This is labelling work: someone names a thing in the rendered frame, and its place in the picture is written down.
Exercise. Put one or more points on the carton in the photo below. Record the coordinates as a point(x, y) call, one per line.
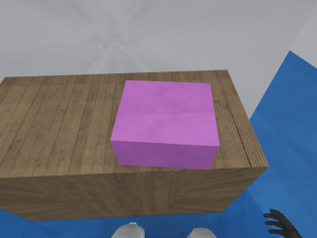
point(166, 124)

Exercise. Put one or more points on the right robot thigh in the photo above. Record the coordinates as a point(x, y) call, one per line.
point(201, 233)

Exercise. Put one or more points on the pedestal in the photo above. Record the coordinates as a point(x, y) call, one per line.
point(57, 161)

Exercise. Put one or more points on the robot thigh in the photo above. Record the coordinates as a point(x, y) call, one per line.
point(129, 231)
point(201, 233)

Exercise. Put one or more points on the robot right hand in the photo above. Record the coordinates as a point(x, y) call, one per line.
point(288, 230)

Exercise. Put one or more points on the left robot thigh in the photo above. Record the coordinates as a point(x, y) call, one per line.
point(129, 231)

